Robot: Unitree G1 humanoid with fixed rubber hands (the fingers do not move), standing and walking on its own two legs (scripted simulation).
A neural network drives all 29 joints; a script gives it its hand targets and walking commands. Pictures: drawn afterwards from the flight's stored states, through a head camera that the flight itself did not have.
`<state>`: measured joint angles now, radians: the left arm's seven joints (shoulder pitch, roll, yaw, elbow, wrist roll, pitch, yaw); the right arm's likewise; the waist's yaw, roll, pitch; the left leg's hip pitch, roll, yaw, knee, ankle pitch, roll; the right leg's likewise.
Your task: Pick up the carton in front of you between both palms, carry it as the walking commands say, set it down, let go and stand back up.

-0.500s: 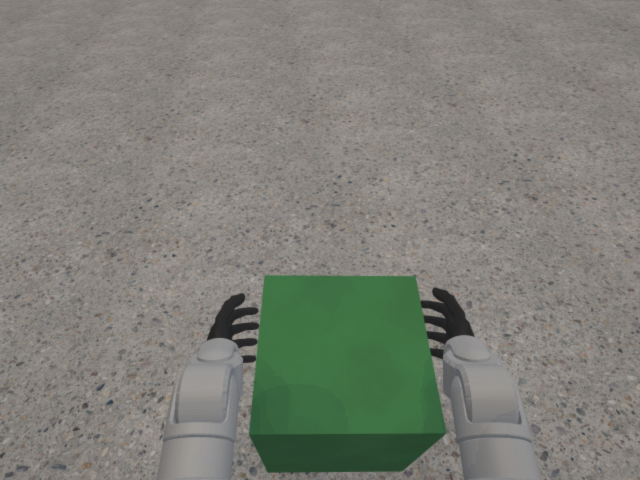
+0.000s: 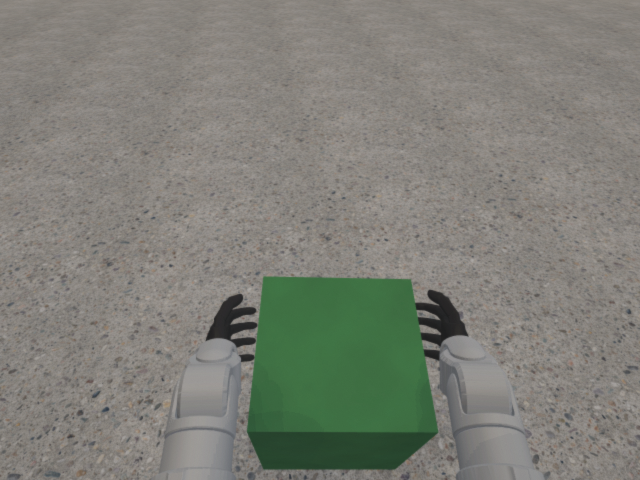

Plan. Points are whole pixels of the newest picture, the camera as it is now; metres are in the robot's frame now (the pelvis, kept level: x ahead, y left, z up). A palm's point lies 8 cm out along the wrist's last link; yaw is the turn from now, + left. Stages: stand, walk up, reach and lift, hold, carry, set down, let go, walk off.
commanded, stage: carry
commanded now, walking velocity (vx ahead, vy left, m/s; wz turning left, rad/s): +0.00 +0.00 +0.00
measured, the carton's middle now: (333, 379) +0.31 +0.00 -0.07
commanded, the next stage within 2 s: hold in 1.40 s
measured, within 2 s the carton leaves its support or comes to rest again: neither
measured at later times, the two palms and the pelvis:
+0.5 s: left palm (205, 371) +0.26 +0.16 +0.04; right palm (445, 369) +0.26 -0.13 +0.04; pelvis -0.03 +0.02 +0.00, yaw +0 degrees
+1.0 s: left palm (206, 372) +0.26 +0.16 +0.04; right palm (448, 369) +0.26 -0.14 +0.04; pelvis -0.03 +0.01 +0.00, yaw +1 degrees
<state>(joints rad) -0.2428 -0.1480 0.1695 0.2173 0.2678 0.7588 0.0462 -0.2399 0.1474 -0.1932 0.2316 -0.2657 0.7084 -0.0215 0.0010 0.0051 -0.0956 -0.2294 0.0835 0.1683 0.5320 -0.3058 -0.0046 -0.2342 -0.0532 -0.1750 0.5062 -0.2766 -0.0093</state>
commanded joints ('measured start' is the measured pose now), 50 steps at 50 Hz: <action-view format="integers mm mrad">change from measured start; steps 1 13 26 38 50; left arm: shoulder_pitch -479 -471 -409 -420 -429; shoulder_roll -922 -931 -901 -884 -911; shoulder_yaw -533 -552 -554 -521 -525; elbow -84 -122 -135 -69 -89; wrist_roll -254 -288 -288 -256 -267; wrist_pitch -66 -76 -70 -56 -66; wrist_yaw -254 -249 -249 -244 -249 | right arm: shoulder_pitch -460 -439 -400 -394 -412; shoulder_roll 932 931 907 883 897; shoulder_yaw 551 544 582 513 537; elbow -61 -77 -118 -56 -52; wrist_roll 275 282 285 256 257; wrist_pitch -21 -26 -15 -14 -14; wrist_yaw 249 246 238 244 236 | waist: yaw -4 -1 -8 -3 -2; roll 27 -25 11 -2 -15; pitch -227 -223 -267 -213 -212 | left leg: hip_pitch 62 1 40 9 -12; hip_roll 87 102 88 87 102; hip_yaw -80 -104 -93 -90 -102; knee -101 -141 -102 -100 -113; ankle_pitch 287 131 259 329 116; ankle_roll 7 33 30 13 37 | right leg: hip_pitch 54 47 35 12 30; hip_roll -107 -116 -129 -117 -130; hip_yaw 90 99 94 65 99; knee -49 -91 -60 -37 -81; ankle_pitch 197 126 226 210 175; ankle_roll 2 8 11 23 0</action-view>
